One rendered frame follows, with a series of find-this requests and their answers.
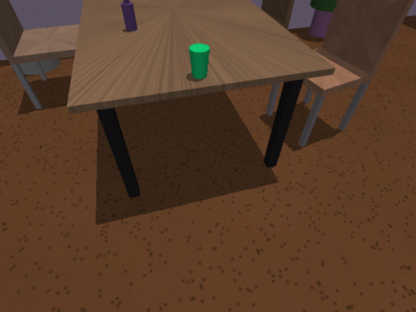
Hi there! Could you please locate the chair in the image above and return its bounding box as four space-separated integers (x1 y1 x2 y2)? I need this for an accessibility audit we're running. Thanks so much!
261 0 294 30
266 0 414 147
0 0 79 109

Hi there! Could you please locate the potted plant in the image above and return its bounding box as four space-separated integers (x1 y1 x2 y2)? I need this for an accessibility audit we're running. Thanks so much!
309 0 337 38

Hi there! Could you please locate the table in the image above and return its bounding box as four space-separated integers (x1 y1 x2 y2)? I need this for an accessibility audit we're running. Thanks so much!
67 0 335 198

